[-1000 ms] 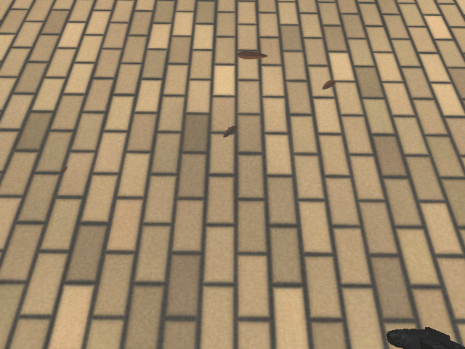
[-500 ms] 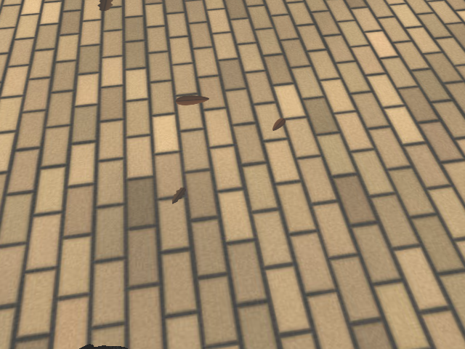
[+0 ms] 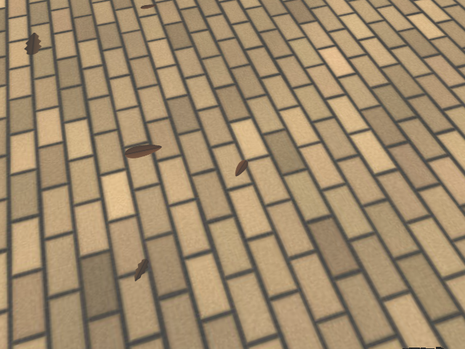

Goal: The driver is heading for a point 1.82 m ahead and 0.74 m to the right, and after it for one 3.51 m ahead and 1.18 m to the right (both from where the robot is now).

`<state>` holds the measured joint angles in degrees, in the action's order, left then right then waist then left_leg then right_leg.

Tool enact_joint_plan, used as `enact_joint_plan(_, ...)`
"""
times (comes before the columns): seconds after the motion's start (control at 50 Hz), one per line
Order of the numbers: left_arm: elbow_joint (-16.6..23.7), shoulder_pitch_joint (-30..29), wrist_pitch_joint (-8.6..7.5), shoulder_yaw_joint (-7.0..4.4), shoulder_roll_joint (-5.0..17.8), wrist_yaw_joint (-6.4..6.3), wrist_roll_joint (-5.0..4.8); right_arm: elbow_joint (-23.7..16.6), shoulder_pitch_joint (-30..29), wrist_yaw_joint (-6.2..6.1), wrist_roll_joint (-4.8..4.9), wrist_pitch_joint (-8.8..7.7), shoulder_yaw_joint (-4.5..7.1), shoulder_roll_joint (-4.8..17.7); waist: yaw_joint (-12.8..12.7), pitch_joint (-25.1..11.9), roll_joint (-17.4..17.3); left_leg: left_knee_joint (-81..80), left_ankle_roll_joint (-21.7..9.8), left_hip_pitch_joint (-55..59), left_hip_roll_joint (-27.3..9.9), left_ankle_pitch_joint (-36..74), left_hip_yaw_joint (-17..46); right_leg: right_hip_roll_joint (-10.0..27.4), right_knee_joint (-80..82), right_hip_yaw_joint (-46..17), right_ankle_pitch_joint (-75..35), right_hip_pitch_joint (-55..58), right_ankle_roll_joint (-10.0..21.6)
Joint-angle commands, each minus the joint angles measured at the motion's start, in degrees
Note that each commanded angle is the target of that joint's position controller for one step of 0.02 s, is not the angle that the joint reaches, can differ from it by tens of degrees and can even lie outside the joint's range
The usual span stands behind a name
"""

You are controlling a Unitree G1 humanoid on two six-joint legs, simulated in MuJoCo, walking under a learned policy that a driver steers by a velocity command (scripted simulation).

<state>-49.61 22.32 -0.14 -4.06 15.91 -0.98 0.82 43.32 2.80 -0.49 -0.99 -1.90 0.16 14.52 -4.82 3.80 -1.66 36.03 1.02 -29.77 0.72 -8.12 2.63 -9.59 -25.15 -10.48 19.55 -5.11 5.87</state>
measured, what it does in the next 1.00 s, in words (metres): steps on the spot, turning right: left foot, then right foot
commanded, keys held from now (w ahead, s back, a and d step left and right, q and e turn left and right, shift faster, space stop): e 0.84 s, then no key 0.06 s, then w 0.10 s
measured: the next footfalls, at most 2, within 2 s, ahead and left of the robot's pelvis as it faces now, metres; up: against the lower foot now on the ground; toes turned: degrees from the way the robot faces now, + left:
left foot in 0.04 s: +0.17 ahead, +0.10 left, +0.00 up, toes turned -5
right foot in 0.50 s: +0.04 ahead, -0.10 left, +0.00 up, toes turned -19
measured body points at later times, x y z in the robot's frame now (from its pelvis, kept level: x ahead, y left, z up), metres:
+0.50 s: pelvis +0.03 +0.00 -0.01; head +0.05 -0.02 +0.44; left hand +0.25 +0.22 -0.10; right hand +0.05 -0.29 -0.13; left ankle +0.13 +0.11 -0.73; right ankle +0.00 -0.08 -0.74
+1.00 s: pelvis +0.04 +0.01 +0.00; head +0.06 +0.01 +0.45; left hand +0.28 +0.19 -0.12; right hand +0.01 -0.29 -0.10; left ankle +0.09 +0.10 -0.74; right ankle +0.00 -0.08 -0.73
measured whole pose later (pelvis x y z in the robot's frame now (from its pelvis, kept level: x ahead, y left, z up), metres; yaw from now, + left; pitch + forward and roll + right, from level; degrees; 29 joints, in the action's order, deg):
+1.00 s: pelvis +0.04 +0.01 +0.00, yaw -34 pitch +1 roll +0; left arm -41.2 14.6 3.1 -3.9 17.2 0.4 1.0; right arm 39.5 10.7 -1.5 -1.1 1.7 1.9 15.9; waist -0.8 1.7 1.2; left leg 29.6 -1.7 -13.9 2.4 -18.7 1.3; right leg -8.4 -32.4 -11.9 17.2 -17.3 2.9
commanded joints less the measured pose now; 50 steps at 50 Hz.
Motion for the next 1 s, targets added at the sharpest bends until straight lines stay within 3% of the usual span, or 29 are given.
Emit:
enact_joint_plan(0.02, 4.8, -4.5, -0.72, -2.2, 9.4, -0.15, -0.51, -1.0, 9.9, -1.25, -0.19, -2.04, 2.23, 8.3, 7.8, -6.7, 6.4, -14.1, -2.7, 16.7, 0.6, 7.1, 0.8, 10.8, -11.7, -10.2, -47.5, -1.3, -0.6)
enact_joint_plan(0.04, 7.1, -4.0, -1.39, -1.28, 6.4, 0.21, -1.63, -0.9, 15.4, -2.03, -0.84, -2.71, 3.04, 12.2, 8.8, -13.4, -1.1, -13.3, -5.9, 30.5, -12.2, 24.6, 10.3, 7.7, -24.4, -6.5, -30.5, -8.0, -2.9)
enact_joint_plan(0.06, 7.0, 6.2, -0.9, -0.85, 2.6, -0.43, -2.61, -2.7, 13.4, -1.96, -0.34, -1.56, 3.49, 15.4, 3.7, -20.0, -12.5, -10.0, -15.2, 40.7, -29.0, 54.3, 26.3, -2.6, -38.7, 2.7, 20.9, -19.3, -4.0)
enact_joint_plan(0.08, 4.8, 8.2, 0.39, -1.55, 7.6, -0.98, -0.17, -2.6, 13.9, -1.57, 1.08, -0.34, 3.59, 12.2, 3.6, -21.7, -7.7, -10.2, -18.5, 36.2, -29.6, 48.6, 29.8, 1.6, -45.5, 4.9, 20.8, -21.4, -4.0)
enact_joint_plan(0.1, 4.4, 3.5, 1.27, -2.09, 9.0, -0.63, 0.7, -3.6, 11.2, -1.61, 1.06, 0.08, 2.35, 7.7, 3.8, -15.0, -1.8, -12.4, -16.8, 30.2, -24.8, 38.3, 22.6, 3.6, -47.2, 4.4, 15.6, -22.2, -4.7)
enact_joint_plan(0.12, 5.1, 0.0, 1.89, -2.1, 8.3, 0.04, 0.78, -4.1, 7.8, -1.74, 0.76, 0.52, 1.64, 5.5, 3.3, -10.2, -1.0, -15.2, -14.3, 25.0, -20.3, 29.5, 15.7, 5.1, -45.6, 5.2, 11.9, -22.6, -5.6)
enact_joint_plan(0.16, 5.9, -1.6, 3.44, -1.89, 7.1, 1.44, 0.58, -4.5, 5.6, -2.23, -0.05, 0.99, 1.73, 6.3, 2.8, -6.6, -6.6, -18.4, -12.2, 19.1, -15.1, 22.3, 7.7, 6.2, -44.8, 6.7, 7.3, -21.2, -7.5)
enact_joint_plan(0.18, 6.0, -1.4, 3.87, -1.73, 6.7, 1.81, 0.19, -4.3, 5.8, -2.11, -0.36, 1.0, 1.98, 6.8, 2.7, -6.7, -7.2, -18.7, -12.3, 17.7, -14.2, 22.3, 5.3, 6.0, -44.8, 7.4, 6.0, -20.2, -7.9)
enact_joint_plan(0.22, 6.9, -2.6, 4.19, -1.55, 6.3, 2.12, -0.19, -4.1, 6.9, -1.91, -0.56, 0.81, 2.32, 7.3, 2.9, -7.7, -6.4, -19.1, -13.2, 18.2, -14.8, 21.0, 3.3, 6.0, -42.9, 8.0, 5.2, -20.3, -8.3)
enact_joint_plan(0.34, 10.3, -9.3, 5.12, -0.32, 4.9, 3.42, 0.2, -4.0, 7.8, -1.38, -0.82, 1.63, 3.48, 9.1, 4.6, -6.3, -7.6, -21.9, -13.2, 16.6, -16.6, 0.5, 0.0, 9.6, -28.6, 10.7, 3.9, -18.1, -7.4)
enact_joint_plan(0.42, 12.0, -11.0, 4.59, 0.04, 5.2, 3.84, -0.22, -3.7, 9.0, -0.62, -1.08, 2.4, 4.53, 11.3, 5.6, -6.9, -8.1, -19.5, -12.1, 16.2, -18.2, -1.4, -1.9, 9.2, -18.6, 13.8, 5.6, -12.1, -5.3)
enact_joint_plan(0.46, 11.9, -8.7, 3.92, 0.1, 4.9, 3.87, -0.28, -3.6, 8.7, -0.48, -0.46, 2.95, 4.95, 12.2, 3.9, -7.2, -6.7, -15.3, -9.6, 14.5, -18.1, 0.3, -4.2, 8.3, -8.8, 15.1, 1.4, -6.3, -3.7)
enact_joint_plan(0.48, 11.1, -6.7, 3.42, -0.09, 5.4, 3.54, -0.12, -3.0, 10.0, -0.36, -0.37, 3.22, 5.06, 11.7, 3.2, -7.0, -4.1, -11.2, -6.6, 11.5, -17.1, -0.3, -6.4, 7.8, -2.2, 13.6, -1.8, -1.9, -2.6)
enact_joint_plan(0.5, 11.1, -5.9, 2.79, -0.72, 8.4, 2.77, 0.47, -2.7, 12.5, 0.14, -0.46, 3.59, 4.79, 9.4, 3.3, -4.9, 6.7, -0.2, -2.0, 6.0, -12.8, -8.2, -11.4, 14.7, 9.0, 1.0, -0.7, -0.2, -0.9)
enact_joint_plan(0.52, 13.5, -7.3, 2.72, -2.78, 17.7, 2.38, 0.47, -7.0, 10.8, -0.25, -0.26, 4.09, 3.58, 5.2, 4.1, -1.4, 21.2, 10.3, 2.4, -8.4, -1.6, -28.0, -13.1, 31.2, 13.3, -23.5, -10.4, -2.3, 5.9)
enact_joint_plan(0.54, 12.3, -3.9, 2.75, -3.3, 16.7, 1.75, 1.22, -7.4, 5.2, -0.99, -0.86, 4.93, 4.17, 8.3, 0.3, -0.4, 12.5, 20.8, 1.8, -6.1, -2.4, -26.3, -3.7, 31.0, 11.3, -19.3, -17.3, -7.2, 10.1)
enact_joint_plan(0.58, 12.6, -10.7, 2.73, -1.72, 11.5, 1.11, 0.41, -6.0, 8.2, -0.55, 0.63, 4.97, 4.26, 7.7, 5.7, 0.0, 9.3, 22.5, 0.9, -3.9, -3.2, -16.2, -0.8, 22.4, 10.0, -9.1, -16.5, -8.9, 7.0)
enact_joint_plan(0.62, 13.8, -13.6, 2.39, -1.15, 9.2, 0.85, -0.08, -4.1, 11.2, -0.25, -0.77, 4.37, 4.86, 9.0, 6.4, -3.6, 10.6, 25.1, 0.8, -3.0, -2.0, -12.3, -2.0, 18.4, 7.8, -5.6, -24.6, -4.9, 6.0)
enact_joint_plan(0.64, 13.7, -12.4, 2.22, -0.97, 8.6, 1.0, -0.42, -4.1, 11.2, -0.05, -0.8, 4.35, 4.96, 9.0, 6.0, -5.4, 9.0, 26.1, 1.0, -2.6, -1.6, -12.4, -1.8, 18.4, 6.9, -5.8, -28.4, -3.2, 6.3)
enact_joint_plan(0.68, 13.0, -9.8, 1.93, -1.31, 9.3, 1.18, -0.65, -4.8, 9.9, 0.1, -0.31, 4.54, 4.7, 7.8, 5.1, -6.3, 7.3, 24.6, 1.5, -3.9, -1.6, -12.5, -1.3, 18.9, 6.1, -7.2, -29.9, 0.0, 7.0)
enact_joint_plan(0.78, 12.3, -5.8, 2.11, -2.02, 10.5, 1.01, -0.04, -6.6, 6.5, -0.4, -0.05, 4.88, 4.18, 7.2, 2.6, -5.6, 8.9, 15.7, 1.5, -4.0, -0.8, -15.0, -0.3, 19.5, 5.1, -12.9, -25.7, 2.4, 8.4)
enact_joint_plan(0.84, 12.4, -6.0, 2.27, -2.44, 11.4, 1.23, 0.29, -7.4, 5.7, -0.65, 0.3, 4.52, 3.84, 6.9, 2.4, -5.9, 8.6, 11.0, 0.7, 0.2, 0.5, -16.2, 0.0, 19.0, 3.9, -15.5, -26.6, 0.1, 8.4)
enact_joint_plan(0.9, 12.5, -7.9, 2.37, -2.26, 10.9, 1.4, 0.54, -7.1, 7.6, -0.95, 0.9, 4.18, 3.54, 6.9, 3.3, -7.2, 9.1, 5.9, -0.5, 7.2, 1.4, -16.5, -0.8, 18.1, 2.6, -16.1, -30.4, -2.7, 7.0)
enact_joint_plan(0.92, 12.2, -7.8, 2.45, -2.25, 10.7, 1.46, 0.53, -6.9, 8.8, -0.93, 0.84, 3.96, 3.39, 6.8, 3.6, -8.6, 8.9, 3.1, -1.0, 10.8, 1.9, -16.7, -1.3, 17.3, 3.0, -16.6, -23.4, -3.8, 6.5)
enact_joint_plan(0.96, 12.1, -10.0, 2.81, -1.9, 9.7, 1.43, 0.23, -5.8, 12.3, -0.99, 0.23, 3.32, 2.92, 5.3, 6.8, -7.4, 7.5, -9.4, -2.5, 22.0, 2.7, -11.8, -2.7, 13.6, 3.3, -17.0, -0.5, -12.1, 4.3)
enact_joint_plan(0.98, 12.2, -10.2, 2.63, -1.17, 7.3, 1.16, 0.03, -5.4, 13.4, -1.38, -0.33, 2.82, 2.87, 5.7, 7.7, -5.9, 4.0, -15.5, -3.7, 28.5, -0.3, -12.7, 0.6, 10.6, 1.1, -15.2, 11.7, -19.4, 1.7)
enact_joint_plan(1.0, 12.9, -9.1, 2.21, 0.19, 2.5, 0.92, 0.04, -5.6, 16.2, -1.76, -1.15, 2.21, 3.15, 9.1, 8.3, -6.6, -7.4, -23.4, -6.1, 34.0, -14.0, -27.7, 16.4, 4.7, -13.4, -7.0, 19.0, -26.9, -1.6)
